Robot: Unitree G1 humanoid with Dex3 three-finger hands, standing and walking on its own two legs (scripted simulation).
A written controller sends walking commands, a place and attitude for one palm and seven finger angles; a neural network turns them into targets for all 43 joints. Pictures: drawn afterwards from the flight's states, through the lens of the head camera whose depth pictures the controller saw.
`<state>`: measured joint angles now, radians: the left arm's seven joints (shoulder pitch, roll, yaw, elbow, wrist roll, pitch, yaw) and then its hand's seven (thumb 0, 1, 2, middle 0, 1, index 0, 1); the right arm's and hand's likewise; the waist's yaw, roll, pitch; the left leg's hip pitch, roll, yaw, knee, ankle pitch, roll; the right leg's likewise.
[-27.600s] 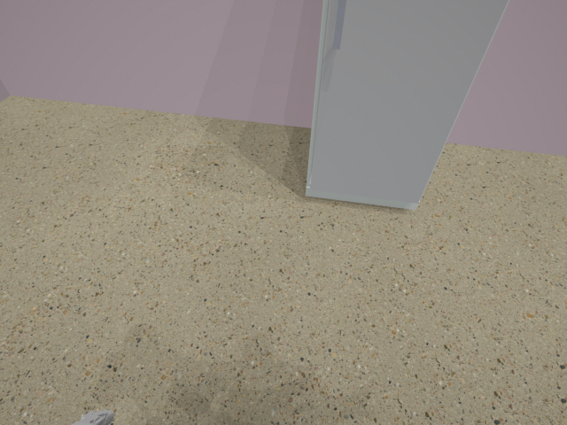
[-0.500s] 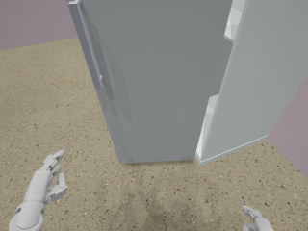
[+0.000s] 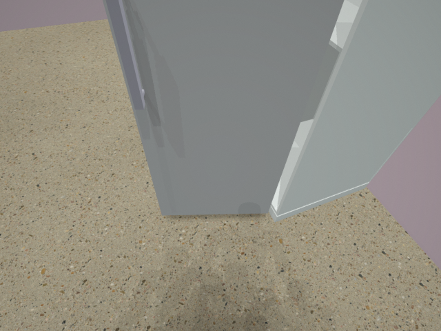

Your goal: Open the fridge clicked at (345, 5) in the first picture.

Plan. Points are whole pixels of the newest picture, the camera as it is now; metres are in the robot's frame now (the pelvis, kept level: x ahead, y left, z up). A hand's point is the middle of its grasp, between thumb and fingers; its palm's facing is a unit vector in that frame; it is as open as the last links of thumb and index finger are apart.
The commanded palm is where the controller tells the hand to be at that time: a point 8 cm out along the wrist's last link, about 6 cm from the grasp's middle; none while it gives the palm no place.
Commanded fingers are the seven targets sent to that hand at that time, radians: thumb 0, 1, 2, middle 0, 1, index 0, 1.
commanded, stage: let the arm hang, fingers relaxed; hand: left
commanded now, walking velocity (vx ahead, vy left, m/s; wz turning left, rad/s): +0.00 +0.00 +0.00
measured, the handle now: (128, 47) +0.64 +0.27 +0.16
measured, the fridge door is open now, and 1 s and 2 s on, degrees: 70 70 70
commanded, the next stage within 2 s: look to check the result in 0.48 s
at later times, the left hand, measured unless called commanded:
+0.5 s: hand out of the picture +0.13 +0.23 -0.15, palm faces -0.06 -0.95 -0.30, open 7.4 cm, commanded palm none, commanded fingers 0.00 0.90 0.90 -0.20 -0.30 -0.20 -0.30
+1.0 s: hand out of the picture +0.11 +0.23 -0.15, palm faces -0.05 -0.94 -0.33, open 7.4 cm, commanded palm none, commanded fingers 0.00 0.90 0.90 -0.20 -0.30 -0.20 -0.30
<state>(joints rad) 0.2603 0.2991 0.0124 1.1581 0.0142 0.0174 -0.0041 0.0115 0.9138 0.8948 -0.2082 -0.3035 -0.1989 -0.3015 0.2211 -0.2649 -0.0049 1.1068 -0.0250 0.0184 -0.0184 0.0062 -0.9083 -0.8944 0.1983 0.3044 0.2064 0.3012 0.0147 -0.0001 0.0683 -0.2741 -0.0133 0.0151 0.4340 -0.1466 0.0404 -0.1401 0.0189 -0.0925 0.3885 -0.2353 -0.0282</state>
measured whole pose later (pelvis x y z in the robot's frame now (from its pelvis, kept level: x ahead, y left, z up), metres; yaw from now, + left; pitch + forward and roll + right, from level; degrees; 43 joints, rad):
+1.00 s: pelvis +0.04 -0.01 +0.01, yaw -2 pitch -1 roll +0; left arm 0.13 0.32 0.00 1.13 0.01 -0.01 0.01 0.01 0.91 0.90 -0.21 -0.30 -0.20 -0.30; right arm 0.11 -0.32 0.00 1.13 -0.02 -0.01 -0.01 0.00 -0.91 -0.89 0.20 0.30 0.21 0.30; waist 0.00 0.00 0.04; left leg -0.14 -0.02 0.05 0.31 -0.16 0.03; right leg -0.03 0.01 -0.05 0.29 -0.25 -0.03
